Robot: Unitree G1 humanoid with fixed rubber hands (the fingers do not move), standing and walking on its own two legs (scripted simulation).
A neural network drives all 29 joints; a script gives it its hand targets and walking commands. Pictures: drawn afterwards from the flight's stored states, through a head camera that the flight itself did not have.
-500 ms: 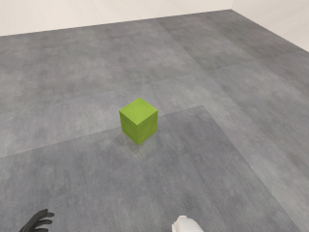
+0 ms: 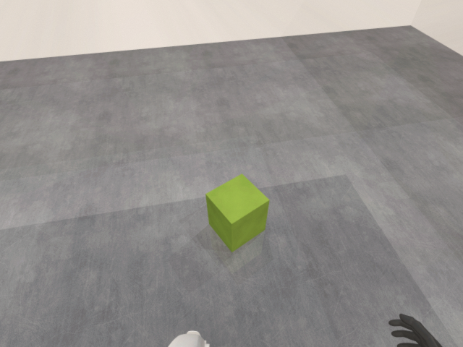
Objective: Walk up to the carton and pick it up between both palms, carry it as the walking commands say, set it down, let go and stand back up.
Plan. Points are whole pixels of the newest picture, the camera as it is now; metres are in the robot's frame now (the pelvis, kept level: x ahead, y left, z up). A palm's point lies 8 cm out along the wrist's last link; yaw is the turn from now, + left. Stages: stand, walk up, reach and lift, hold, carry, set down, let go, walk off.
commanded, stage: walk up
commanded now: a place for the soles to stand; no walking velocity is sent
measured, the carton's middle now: (236, 212) +0.83 +0.05 -0.65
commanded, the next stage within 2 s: none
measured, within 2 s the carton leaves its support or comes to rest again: neither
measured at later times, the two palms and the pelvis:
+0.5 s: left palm (91, 244) +0.32 +0.33 -0.06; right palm (416, 344) +0.18 -0.29 -0.08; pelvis +0.17 +0.03 +0.00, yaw -1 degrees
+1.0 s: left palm (98, 241) +0.34 +0.34 -0.10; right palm (373, 227) +0.42 -0.29 -0.08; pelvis +0.27 +0.03 -0.02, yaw +2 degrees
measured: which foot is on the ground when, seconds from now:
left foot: up 0.00-0.06, down 0.08-0.56, up 0.58-0.92, down 0.94-1.00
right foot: down 0.00-0.08, up 0.10-0.54, down 0.56-1.00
